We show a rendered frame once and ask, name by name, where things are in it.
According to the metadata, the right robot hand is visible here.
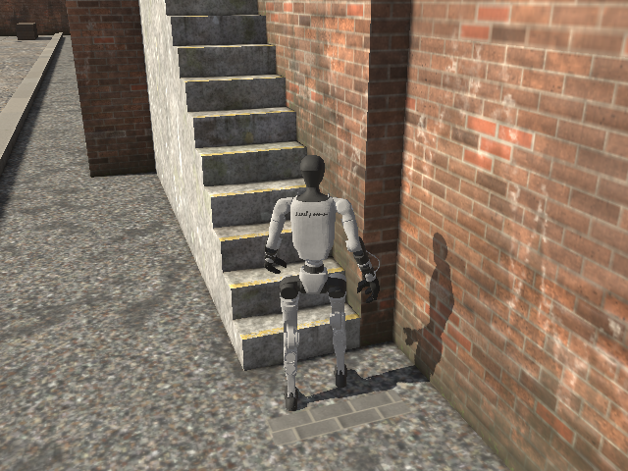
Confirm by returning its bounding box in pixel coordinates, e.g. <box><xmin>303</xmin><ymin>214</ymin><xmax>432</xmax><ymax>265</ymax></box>
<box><xmin>357</xmin><ymin>277</ymin><xmax>380</xmax><ymax>303</ymax></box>

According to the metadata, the right robot shin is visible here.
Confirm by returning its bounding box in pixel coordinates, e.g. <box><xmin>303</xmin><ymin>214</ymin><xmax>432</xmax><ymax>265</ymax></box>
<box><xmin>333</xmin><ymin>312</ymin><xmax>346</xmax><ymax>375</ymax></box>

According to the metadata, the robot left forearm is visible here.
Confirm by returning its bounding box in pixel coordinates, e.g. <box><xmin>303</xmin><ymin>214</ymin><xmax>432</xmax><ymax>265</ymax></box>
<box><xmin>264</xmin><ymin>235</ymin><xmax>278</xmax><ymax>263</ymax></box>

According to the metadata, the robot torso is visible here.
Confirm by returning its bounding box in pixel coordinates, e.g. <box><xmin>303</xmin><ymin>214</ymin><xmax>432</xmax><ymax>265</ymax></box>
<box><xmin>290</xmin><ymin>193</ymin><xmax>337</xmax><ymax>294</ymax></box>

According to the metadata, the robot right upper arm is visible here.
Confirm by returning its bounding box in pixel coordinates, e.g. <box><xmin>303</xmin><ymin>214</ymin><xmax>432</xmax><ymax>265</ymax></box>
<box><xmin>333</xmin><ymin>197</ymin><xmax>362</xmax><ymax>252</ymax></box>

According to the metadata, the robot right forearm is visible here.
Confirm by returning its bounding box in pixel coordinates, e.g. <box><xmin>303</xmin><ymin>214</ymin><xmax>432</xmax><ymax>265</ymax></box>
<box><xmin>353</xmin><ymin>237</ymin><xmax>376</xmax><ymax>282</ymax></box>

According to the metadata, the left robot hand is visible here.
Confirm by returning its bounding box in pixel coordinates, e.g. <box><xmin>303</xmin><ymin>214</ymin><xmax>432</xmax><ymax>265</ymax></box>
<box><xmin>264</xmin><ymin>256</ymin><xmax>287</xmax><ymax>274</ymax></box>

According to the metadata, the robot left upper arm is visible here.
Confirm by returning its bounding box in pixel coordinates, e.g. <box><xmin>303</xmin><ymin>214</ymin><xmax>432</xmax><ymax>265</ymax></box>
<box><xmin>266</xmin><ymin>197</ymin><xmax>293</xmax><ymax>250</ymax></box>

